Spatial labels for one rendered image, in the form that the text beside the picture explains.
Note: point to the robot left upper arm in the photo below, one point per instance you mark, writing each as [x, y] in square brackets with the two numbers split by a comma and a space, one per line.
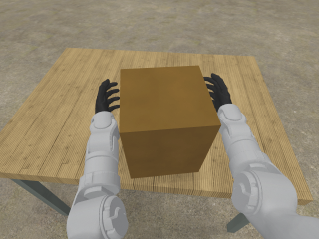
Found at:
[102, 217]

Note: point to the right robot forearm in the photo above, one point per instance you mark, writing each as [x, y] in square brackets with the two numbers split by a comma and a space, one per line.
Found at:
[240, 144]

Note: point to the right robot hand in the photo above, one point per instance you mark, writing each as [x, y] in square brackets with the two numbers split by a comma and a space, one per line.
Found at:
[220, 94]

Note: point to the table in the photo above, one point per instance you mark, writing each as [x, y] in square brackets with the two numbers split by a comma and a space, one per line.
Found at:
[46, 139]

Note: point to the left robot forearm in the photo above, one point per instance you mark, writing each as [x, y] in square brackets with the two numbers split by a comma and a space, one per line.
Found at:
[100, 176]

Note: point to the carton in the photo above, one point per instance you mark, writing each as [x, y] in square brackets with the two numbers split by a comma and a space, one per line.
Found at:
[167, 120]

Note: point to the left robot hand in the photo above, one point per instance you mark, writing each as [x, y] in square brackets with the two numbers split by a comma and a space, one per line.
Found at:
[102, 101]

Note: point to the robot right upper arm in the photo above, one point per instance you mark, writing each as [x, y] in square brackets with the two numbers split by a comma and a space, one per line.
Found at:
[269, 202]

